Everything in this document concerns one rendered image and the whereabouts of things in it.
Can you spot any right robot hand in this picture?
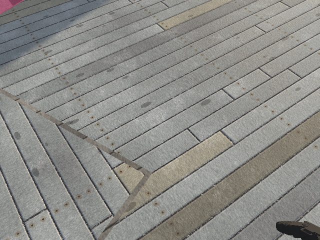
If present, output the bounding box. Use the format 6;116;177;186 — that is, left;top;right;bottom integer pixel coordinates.
276;221;320;240

